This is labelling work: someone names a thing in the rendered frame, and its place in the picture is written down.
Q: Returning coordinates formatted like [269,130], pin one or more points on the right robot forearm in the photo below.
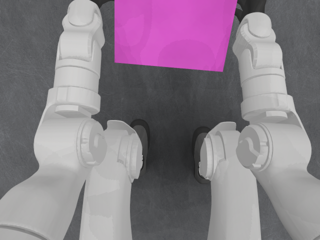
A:
[262,76]

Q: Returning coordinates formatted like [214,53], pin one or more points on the left robot forearm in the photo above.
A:
[78,65]

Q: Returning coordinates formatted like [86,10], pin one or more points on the carton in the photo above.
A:
[185,34]

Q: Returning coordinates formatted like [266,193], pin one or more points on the left robot upper arm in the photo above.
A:
[42,206]

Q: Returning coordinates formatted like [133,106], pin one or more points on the robot left shin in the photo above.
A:
[120,125]

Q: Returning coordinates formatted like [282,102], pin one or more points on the left robot foot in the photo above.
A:
[143,131]

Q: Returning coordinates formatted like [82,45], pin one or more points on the right robot upper arm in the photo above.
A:
[278,154]

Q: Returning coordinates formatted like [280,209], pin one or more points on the robot right hand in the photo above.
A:
[249,6]

